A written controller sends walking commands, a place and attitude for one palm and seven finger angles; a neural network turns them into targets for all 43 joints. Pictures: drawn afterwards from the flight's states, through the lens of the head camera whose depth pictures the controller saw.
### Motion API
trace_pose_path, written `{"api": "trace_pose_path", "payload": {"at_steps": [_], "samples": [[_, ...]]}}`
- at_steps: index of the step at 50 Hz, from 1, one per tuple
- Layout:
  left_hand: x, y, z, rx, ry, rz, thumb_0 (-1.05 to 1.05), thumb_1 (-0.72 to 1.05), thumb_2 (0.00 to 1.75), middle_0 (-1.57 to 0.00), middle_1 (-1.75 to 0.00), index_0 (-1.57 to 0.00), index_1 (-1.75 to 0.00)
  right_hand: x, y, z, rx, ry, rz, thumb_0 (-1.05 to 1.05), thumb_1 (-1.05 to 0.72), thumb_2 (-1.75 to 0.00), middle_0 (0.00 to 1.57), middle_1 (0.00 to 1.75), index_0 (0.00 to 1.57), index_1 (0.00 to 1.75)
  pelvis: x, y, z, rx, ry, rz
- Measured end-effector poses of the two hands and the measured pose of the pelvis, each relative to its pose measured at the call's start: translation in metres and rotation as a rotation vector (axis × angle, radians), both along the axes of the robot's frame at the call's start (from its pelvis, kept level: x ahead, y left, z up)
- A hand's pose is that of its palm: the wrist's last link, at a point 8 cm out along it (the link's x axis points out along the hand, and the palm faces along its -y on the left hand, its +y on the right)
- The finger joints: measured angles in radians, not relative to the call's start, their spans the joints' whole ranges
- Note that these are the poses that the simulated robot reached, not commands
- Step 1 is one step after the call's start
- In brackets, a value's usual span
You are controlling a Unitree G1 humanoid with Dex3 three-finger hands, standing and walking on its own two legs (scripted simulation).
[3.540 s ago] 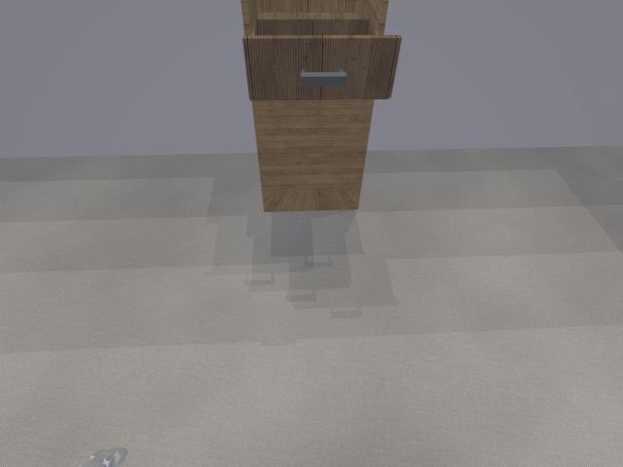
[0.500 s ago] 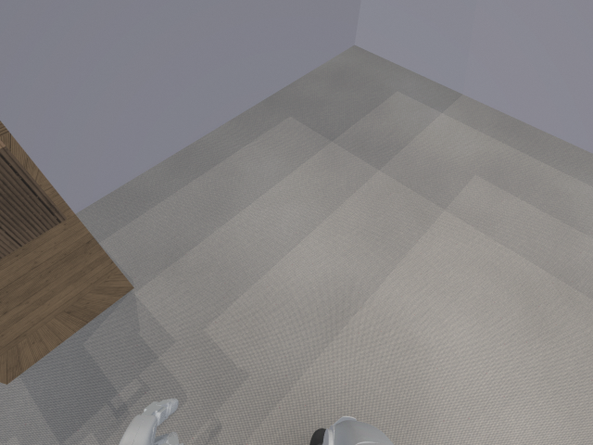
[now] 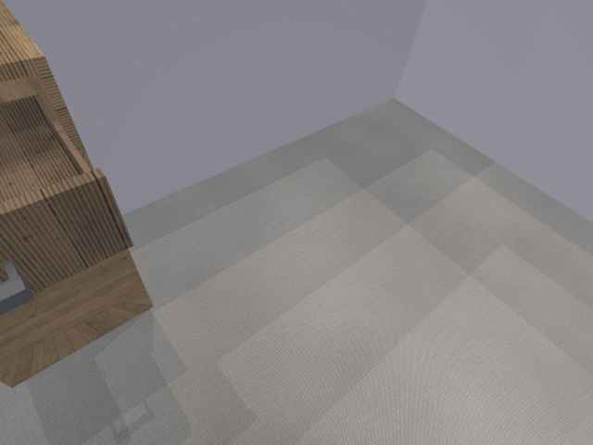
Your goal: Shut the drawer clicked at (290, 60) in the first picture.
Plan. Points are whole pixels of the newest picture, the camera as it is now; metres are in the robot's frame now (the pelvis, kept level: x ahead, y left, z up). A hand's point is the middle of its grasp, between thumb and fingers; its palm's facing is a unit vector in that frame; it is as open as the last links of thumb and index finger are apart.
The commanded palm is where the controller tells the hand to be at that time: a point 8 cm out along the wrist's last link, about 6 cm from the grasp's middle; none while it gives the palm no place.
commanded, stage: turn to face it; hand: left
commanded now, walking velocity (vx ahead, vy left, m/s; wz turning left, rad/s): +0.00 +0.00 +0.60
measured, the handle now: out of the picture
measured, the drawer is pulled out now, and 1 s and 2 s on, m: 0.30 0.30 0.30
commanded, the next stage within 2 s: take the last steps up to it in 1.10 s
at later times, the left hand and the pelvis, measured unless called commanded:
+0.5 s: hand out of the picture +0.09 +0.18 -0.14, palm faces +0.27 -0.92 -0.28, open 7.4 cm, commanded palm none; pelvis +0.00 -0.05 +0.00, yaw +16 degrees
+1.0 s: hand out of the picture -0.16 +0.15 -0.19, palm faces +0.60 -0.75 -0.27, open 7.4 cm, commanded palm none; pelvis -0.03 -0.03 -0.01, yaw +34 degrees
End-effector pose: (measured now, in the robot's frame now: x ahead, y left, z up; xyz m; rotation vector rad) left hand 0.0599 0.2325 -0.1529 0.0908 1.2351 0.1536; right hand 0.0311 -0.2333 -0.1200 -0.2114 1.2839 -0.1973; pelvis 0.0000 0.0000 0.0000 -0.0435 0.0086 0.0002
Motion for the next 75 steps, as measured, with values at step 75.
{"api": "trace_pose_path", "payload": {"at_steps": [75], "samples": [[-0.147, -0.045, 0.028, 0.096, -0.042, 0.632, 0.01, 0.91, 0.9, -0.2, -0.3, -0.2, -0.3, 0.111, 0.011, -0.037, 0.062, 0.133, 0.627, 0.0, -0.91, -0.9, 0.2, 0.3, 0.2, 0.3, 0.012, -0.031, -0.004, 0.063, -0.023, 0.699]]}}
